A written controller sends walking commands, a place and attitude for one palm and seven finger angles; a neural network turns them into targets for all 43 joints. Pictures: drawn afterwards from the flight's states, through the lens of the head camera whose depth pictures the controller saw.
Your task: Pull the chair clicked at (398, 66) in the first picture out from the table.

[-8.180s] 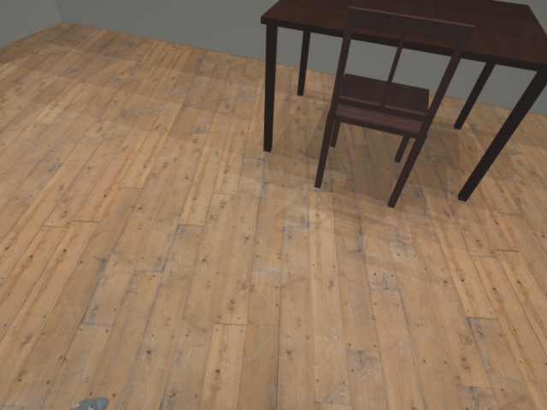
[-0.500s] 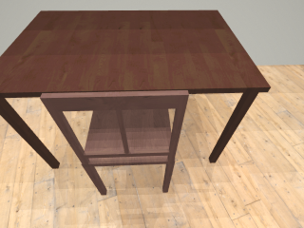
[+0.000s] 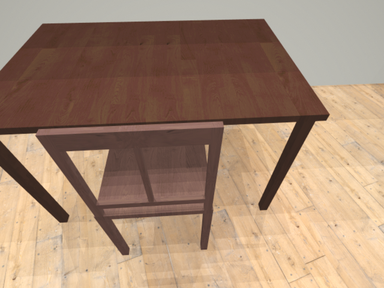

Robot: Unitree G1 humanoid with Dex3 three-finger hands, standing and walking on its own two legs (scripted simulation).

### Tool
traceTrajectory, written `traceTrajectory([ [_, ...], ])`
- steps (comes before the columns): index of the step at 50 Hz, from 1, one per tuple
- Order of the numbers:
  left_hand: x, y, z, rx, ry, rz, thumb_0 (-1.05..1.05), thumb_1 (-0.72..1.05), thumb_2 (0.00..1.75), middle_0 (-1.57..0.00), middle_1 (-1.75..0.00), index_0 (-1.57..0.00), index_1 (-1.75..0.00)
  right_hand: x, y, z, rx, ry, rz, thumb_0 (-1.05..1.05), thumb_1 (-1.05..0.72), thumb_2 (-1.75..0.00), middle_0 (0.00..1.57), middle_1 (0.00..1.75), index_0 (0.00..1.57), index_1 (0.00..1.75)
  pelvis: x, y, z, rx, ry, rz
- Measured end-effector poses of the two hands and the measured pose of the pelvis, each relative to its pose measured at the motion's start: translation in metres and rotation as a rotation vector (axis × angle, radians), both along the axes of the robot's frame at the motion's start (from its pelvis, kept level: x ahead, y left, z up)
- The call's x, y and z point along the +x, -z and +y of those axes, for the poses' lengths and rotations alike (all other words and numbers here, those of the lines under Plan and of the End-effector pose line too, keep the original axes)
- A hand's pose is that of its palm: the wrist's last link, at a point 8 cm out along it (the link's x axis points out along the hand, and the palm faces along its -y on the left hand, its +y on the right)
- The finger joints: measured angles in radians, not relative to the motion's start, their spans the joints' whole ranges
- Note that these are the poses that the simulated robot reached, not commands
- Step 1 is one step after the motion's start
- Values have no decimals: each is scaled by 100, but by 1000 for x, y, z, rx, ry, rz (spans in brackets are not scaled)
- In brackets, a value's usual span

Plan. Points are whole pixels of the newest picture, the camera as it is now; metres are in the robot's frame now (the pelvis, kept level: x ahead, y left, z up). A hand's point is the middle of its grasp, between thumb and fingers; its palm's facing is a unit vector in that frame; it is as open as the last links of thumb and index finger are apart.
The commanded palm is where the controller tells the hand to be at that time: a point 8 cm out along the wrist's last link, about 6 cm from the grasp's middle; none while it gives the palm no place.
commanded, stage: look again from close up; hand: left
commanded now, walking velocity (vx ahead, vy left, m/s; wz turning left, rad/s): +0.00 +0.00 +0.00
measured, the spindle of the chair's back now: (145, 176) +0.42 +0.16 -0.09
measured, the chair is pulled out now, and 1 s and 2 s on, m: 0.00 0.00 0.00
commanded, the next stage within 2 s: raise the hand toward the chair's back in 1.08 s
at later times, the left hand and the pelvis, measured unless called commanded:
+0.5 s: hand out of the picture -0.02 +0.16 -0.17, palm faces +0.03 -0.98 -0.19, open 7.4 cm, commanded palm none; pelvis -0.01 +0.00 +0.00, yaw +0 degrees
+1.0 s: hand out of the picture -0.01 +0.16 -0.17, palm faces +0.03 -0.98 -0.18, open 7.4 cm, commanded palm none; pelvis +0.00 +0.00 +0.00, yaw +0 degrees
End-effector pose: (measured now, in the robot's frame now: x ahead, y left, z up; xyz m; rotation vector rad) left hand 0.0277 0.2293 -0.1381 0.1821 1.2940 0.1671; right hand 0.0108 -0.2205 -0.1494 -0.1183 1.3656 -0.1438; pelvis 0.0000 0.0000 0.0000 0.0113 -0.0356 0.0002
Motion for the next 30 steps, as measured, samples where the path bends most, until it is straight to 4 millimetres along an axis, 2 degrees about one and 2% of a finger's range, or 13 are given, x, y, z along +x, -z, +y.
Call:
traceTrajectory([
  [17,-42,3,-14,-31,-26,90,1,90,90,-20,-30,-20,-30,-31,-1,5,17,13,67,0,-91,-90,20,30,20,30,-5,-2,-3,-1,1,-2],
  [30,-51,4,-20,-43,-31,107,1,90,90,-20,-30,-20,-30,-47,0,14,35,32,94,0,-91,-90,20,30,20,30,-6,-2,-3,-2,4,4],
])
